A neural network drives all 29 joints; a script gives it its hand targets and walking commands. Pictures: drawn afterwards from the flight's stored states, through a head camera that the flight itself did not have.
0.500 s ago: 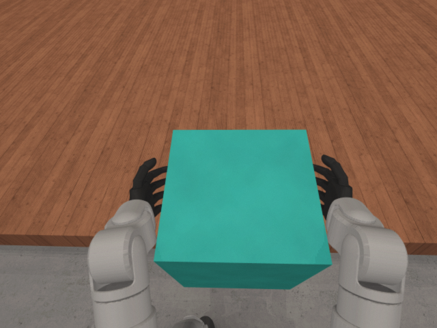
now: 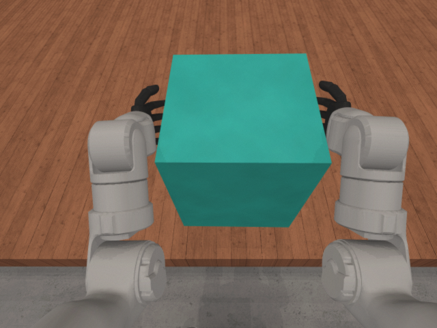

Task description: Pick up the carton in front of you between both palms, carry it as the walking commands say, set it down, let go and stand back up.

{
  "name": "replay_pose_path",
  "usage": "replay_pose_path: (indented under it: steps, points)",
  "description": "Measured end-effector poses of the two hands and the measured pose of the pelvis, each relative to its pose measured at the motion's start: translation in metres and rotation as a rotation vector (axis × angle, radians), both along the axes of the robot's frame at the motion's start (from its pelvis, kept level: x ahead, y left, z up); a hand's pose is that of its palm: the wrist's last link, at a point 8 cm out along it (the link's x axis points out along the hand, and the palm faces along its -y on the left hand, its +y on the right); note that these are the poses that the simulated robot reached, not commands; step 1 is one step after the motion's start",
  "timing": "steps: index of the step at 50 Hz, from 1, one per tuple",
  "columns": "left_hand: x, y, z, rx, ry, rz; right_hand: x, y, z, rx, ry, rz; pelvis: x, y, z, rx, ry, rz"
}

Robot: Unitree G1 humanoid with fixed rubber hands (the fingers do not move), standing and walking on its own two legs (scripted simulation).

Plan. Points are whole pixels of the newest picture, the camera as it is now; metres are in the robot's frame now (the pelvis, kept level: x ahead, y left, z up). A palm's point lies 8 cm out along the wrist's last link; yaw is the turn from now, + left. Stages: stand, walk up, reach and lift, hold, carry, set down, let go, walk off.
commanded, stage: carry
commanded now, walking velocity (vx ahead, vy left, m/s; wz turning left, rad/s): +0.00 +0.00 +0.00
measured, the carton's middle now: (237, 150) +0.40 +0.00 +0.09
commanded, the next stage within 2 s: none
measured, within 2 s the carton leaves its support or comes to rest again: neither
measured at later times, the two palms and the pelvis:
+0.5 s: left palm (159, 108) +0.46 +0.13 +0.14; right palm (328, 103) +0.46 -0.16 +0.14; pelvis +0.08 -0.02 +0.01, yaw +0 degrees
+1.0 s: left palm (169, 35) +0.64 +0.13 +0.17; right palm (318, 33) +0.62 -0.17 +0.18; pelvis +0.26 +0.00 +0.00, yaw +1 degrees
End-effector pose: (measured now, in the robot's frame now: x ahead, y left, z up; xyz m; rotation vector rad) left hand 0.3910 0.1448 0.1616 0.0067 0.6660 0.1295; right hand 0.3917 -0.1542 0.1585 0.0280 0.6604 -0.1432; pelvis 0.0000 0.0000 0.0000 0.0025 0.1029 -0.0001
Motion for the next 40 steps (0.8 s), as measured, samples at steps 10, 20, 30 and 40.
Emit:
replay_pose_path:
  steps: [10, 20, 30, 40]
  points:
    - [0.026, -0.003, -0.037, -0.037, 0.12, 0.033, 0.031, -0.003, -0.032, 0.008, 0.12, -0.007, 0.039, -0.008, 0.011, 0.005, 0.015, 0.002]
    - [0.048, -0.008, -0.04, -0.038, 0.037, 0.037, 0.05, -0.008, -0.039, 0.021, 0.038, -0.012, 0.065, -0.013, 0.017, 0.008, 0.034, 0.005]
    - [0.086, 0.004, -0.015, -0.058, -0.102, 0.046, 0.093, 0.004, -0.006, 0.015, -0.102, -0.007, 0.105, -0.006, -0.002, 0.009, 0.011, -0.02]
    - [0.155, 0.001, -0.001, -0.037, 0.012, -0.046, 0.135, 0.002, 0.003, -0.028, 0.012, -0.057, 0.165, 0.016, 0.003, -0.027, -0.025, -0.02]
